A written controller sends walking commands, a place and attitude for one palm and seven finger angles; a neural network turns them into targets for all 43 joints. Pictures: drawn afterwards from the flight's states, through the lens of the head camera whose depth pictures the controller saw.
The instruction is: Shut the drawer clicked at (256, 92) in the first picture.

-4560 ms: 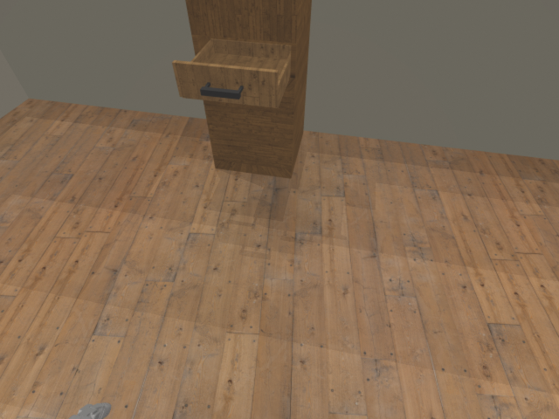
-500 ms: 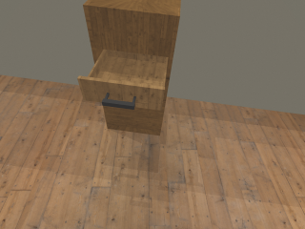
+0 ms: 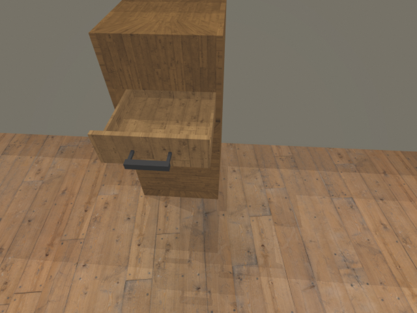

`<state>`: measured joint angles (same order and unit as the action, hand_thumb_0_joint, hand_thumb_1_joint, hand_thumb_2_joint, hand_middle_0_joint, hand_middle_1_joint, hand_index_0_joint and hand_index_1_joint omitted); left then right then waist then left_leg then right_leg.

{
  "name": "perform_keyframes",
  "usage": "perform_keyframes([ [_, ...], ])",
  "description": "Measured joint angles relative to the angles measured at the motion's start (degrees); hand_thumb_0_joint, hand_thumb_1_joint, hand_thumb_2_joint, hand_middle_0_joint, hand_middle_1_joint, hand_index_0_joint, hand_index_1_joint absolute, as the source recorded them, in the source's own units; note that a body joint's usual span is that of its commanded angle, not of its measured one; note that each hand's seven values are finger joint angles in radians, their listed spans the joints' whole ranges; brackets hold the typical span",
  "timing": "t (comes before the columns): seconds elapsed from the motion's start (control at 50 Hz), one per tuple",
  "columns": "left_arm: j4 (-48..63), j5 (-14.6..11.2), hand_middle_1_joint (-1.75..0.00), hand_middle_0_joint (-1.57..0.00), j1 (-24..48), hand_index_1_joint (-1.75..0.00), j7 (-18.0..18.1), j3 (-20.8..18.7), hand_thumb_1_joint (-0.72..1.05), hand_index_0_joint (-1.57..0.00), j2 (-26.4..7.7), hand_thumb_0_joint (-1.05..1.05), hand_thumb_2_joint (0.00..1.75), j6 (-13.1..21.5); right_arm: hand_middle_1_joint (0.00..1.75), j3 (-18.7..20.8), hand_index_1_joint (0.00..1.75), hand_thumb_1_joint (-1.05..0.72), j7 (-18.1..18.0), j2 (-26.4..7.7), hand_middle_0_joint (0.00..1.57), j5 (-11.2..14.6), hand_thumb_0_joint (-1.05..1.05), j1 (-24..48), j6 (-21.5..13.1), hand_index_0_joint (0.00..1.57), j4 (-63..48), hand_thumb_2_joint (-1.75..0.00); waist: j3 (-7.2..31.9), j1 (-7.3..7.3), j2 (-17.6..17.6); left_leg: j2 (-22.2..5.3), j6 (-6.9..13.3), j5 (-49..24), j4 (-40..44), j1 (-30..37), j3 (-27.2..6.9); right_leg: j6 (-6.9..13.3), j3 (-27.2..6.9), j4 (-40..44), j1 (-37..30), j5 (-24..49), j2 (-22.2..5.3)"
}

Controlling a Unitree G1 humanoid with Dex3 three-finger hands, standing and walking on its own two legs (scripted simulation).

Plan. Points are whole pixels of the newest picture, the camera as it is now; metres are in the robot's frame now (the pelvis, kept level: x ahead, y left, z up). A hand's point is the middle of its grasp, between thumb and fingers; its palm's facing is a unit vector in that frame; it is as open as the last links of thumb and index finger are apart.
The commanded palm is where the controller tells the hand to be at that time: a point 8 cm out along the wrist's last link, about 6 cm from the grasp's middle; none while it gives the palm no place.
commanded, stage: take the last steps up to it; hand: left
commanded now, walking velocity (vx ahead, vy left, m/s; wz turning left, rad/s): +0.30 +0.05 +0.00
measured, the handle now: (148, 159) +0.58 +0.22 -0.12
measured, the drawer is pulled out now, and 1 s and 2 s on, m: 0.26 0.26 0.26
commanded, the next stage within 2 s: come to a stop and stand still in 0.70 s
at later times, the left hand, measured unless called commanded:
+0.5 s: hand out of the picture +0.13 +0.25 -0.18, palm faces +0.03 -0.98 -0.17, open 7.4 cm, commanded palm none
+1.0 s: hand (139, 258) +0.28 +0.19 -0.15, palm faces +0.00 -0.96 -0.27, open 7.1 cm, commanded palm none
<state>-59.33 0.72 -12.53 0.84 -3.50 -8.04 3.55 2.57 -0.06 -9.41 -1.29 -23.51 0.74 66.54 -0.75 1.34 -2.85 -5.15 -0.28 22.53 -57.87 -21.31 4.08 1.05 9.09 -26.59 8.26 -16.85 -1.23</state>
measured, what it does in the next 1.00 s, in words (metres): walks ahead: left foot, then right foot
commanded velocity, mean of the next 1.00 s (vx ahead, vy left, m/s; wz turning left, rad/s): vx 0.13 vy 0.04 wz -0.03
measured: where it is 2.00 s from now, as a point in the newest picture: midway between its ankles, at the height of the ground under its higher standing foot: outside the picture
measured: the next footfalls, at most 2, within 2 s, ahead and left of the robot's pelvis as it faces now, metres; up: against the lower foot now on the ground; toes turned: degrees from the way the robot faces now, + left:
left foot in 0.28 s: +0.22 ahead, +0.16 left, +0.00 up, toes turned +9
right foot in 0.80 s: +0.27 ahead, -0.05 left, +0.00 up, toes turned +2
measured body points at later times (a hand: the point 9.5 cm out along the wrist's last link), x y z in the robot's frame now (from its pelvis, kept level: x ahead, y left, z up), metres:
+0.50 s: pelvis +0.13 +0.07 +0.00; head +0.14 +0.09 +0.45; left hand +0.13 +0.30 -0.16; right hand +0.18 -0.16 -0.14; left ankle +0.18 +0.15 -0.74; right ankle +0.12 -0.06 -0.66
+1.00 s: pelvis +0.21 +0.01 +0.01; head +0.22 -0.03 +0.45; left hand +0.28 +0.24 -0.13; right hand +0.17 -0.20 -0.17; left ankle +0.21 +0.15 -0.69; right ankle +0.22 -0.07 -0.74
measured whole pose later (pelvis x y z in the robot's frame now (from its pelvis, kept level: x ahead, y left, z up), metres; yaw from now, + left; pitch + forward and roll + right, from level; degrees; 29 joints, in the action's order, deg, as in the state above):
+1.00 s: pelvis +0.21 +0.01 +0.01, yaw -3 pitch -1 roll +2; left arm -60.7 0.9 -11.3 2.4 -2.3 -7.9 1.8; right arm 2.0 -1.5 -8.9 -0.2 -18.1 1.7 64.9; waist -2.3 1.0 -2.7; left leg -2.9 -2.3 24.7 -46.4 -19.4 4.0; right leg 3.9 8.0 -25.8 11.8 -13.0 -1.6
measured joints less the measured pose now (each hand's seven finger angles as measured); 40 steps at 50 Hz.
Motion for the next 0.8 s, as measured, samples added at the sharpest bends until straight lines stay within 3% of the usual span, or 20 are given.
perform_keyframes([
  [0.06,-1.35,0.44,-0.30,-0.20,-2.60,-0.30,0.38,0.19,0.95,-0.20,-0.61,-0.01,0.90,0.11,0.30,0.73,0.30,-0.91,0.26,-0.87,0.20,-0.14,0.01,2.92,-0.13,0.20,-1.73,-0.90,0.00,-0.02,0.75,-1.13,-1.04,-4.03,0.06,-4.89,0.74,-0.21,0.35,4.09,-3.41,1.08,0.01],
  [0.12,-3.26,0.67,-0.30,-0.20,-5.11,-0.30,0.14,0.64,0.94,-0.20,-0.55,-0.01,0.90,-0.07,0.30,1.22,0.30,-0.91,0.74,-1.54,0.19,-0.02,0.01,6.18,-0.56,0.20,-3.96,-0.90,-0.50,-0.32,1.20,-1.92,-1.54,-7.36,5.60,-7.25,1.18,-0.76,0.27,6.54,-5.75,1.23,-0.12],
  [0.26,-6.65,1.02,-0.30,-0.20,-10.21,-0.30,-0.49,0.66,0.92,-0.20,-0.70,0.00,0.90,-1.05,0.30,0.91,0.30,-0.91,1.72,-1.51,0.19,0.14,0.01,11.73,-2.09,0.20,-7.35,-0.90,-1.79,-2.80,2.91,-0.87,-0.37,-9.96,21.82,-2.68,2.35,-3.84,-0.09,3.55,-8.80,-4.07,-1.93],
  [0.3,-7.21,0.76,-0.30,-0.20,-11.09,-0.30,-0.62,0.55,0.91,-0.20,-0.89,0.00,0.90,-1.74,0.30,0.74,0.30,-0.91,1.38,-1.34,0.19,-0.29,0.01,12.75,-3.39,0.20,-8.20,-0.90,-2.38,-3.04,3.79,0.19,1.51,-13.03,22.90,-1.16,3.28,-2.99,-1.02,-5.57,-5.90,-8.39,-3.69],
  [0.34,-7.42,0.64,-0.30,-0.20,-10.22,-0.30,-0.69,0.46,0.91,-0.20,-1.23,0.00,0.90,-2.82,0.30,0.28,0.30,-0.91,0.74,-0.62,0.19,-0.31,0.00,13.63,-4.15,0.20,-8.85,-0.90,-3.49,-3.34,4.60,0.77,3.17,-10.35,20.70,-0.53,4.74,-0.91,-4.40,-21.95,1.16,-12.04,-3.76],
  [0.38,-7.10,0.72,-0.30,-0.20,-8.88,-0.30,-0.72,0.31,0.91,-0.20,-1.56,0.01,0.90,-3.19,0.30,-0.28,0.30,-0.91,0.17,0.27,0.19,-0.13,0.00,13.57,-4.27,0.20,-8.93,-0.90,-3.84,-3.29,4.84,1.34,3.82,-9.24,22.72,1.76,5.95,0.15,-5.50,-33.96,8.02,-10.31,-3.51],
  [0.44,-5.79,0.86,-0.30,-0.20,-6.37,-0.30,-0.81,-0.03,0.91,-0.20,-1.91,0.01,0.90,-3.06,0.30,0.06,0.30,-0.94,-1.20,0.77,0.20,0.43,-0.01,12.62,-4.58,0.20,-8.55,-0.90,-3.72,-2.86,5.21,2.85,3.91,-11.21,28.76,5.81,7.47,-0.14,-5.71,-39.43,15.49,-3.88,-4.10],
  [0.52,-3.60,0.88,-0.30,-0.20,-3.18,-0.30,-0.56,-0.30,0.91,-0.19,-2.04,0.01,0.90,-3.20,0.30,-0.46,0.30,-0.95,-1.31,0.81,0.20,0.50,-0.01,9.92,-4.54,0.20,-6.88,-0.90,-2.49,-2.51,5.23,4.53,4.39,-13.01,35.19,10.13,8.47,-1.26,-5.61,-36.91,20.44,0.67,-4.55],
  [0.6,-2.06,0.94,-0.30,-0.20,-0.46,-0.30,-0.54,-0.28,0.92,-0.19,-1.76,0.00,0.90,-3.82,0.30,-0.82,0.30,-0.93,-1.06,1.73,0.20,0.38,0.00,6.80,-3.85,0.20,-4.98,-0.90,-1.32,-1.83,4.92,5.43,4.17,-13.29,38.37,12.92,8.75,-1.92,-5.31,-30.30,20.90,2.09,-5.07],
  [0.72,-0.82,0.90,-0.30,-0.20,2.25,-0.30,-0.60,0.02,0.92,-0.19,-1.18,0.00,0.90,-4.20,0.30,-0.67,0.30,-0.91,-0.58,2.75,0.20,-0.13,0.00,3.30,-2.64,0.20,-2.81,-0.90,-0.93,0.24,3.34,5.09,2.79,-11.47,38.14,14.41,8.69,-1.68,-4.47,-16.70,15.84,-0.49,-4.98],
  [0.8,-0.25,0.97,-0.30,-0.20,2.42,-0.30,-0.62,0.40,0.92,-0.19,-0.56,0.00,0.90,-3.11,0.30,-0.50,0.30,-0.91,-0.43,2.86,0.20,-0.10,0.00,1.35,-1.89,0.20,-1.51,-0.90,-0.67,0.97,2.57,3.83,0.90,-7.76,33.25,13.23,8.70,-1.16,-3.78,-6.19,9.09,0.78,-3.67],
])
